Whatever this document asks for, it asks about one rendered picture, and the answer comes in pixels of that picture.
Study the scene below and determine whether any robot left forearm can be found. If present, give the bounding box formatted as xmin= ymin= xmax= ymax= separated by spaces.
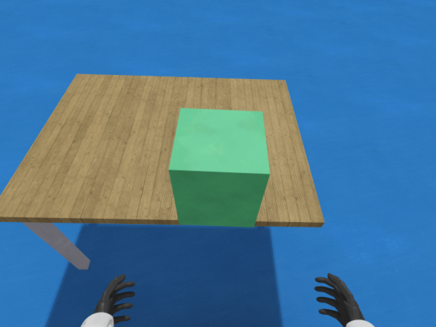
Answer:
xmin=81 ymin=312 xmax=114 ymax=327

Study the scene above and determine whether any robot left hand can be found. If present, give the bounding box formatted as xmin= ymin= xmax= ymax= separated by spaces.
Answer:
xmin=93 ymin=274 xmax=135 ymax=324

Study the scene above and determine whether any robot right hand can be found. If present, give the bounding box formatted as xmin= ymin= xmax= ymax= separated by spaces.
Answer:
xmin=314 ymin=273 xmax=365 ymax=327

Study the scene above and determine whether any table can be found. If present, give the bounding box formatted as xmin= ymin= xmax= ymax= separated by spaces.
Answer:
xmin=0 ymin=74 xmax=325 ymax=270

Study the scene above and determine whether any carton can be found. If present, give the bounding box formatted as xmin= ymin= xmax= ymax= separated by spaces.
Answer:
xmin=169 ymin=108 xmax=270 ymax=228

